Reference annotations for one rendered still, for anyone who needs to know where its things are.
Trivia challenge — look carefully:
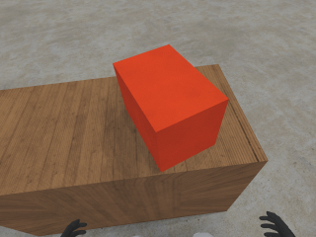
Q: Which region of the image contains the pedestal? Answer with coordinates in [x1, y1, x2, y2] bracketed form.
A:
[0, 64, 269, 237]

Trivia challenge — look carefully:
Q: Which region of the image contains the robot left hand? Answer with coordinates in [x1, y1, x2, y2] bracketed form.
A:
[60, 219, 87, 237]

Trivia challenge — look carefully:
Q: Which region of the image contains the robot right hand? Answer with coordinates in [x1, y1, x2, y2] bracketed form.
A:
[259, 211, 295, 237]

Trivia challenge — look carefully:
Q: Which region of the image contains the carton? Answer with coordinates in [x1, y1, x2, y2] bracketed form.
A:
[113, 44, 229, 173]

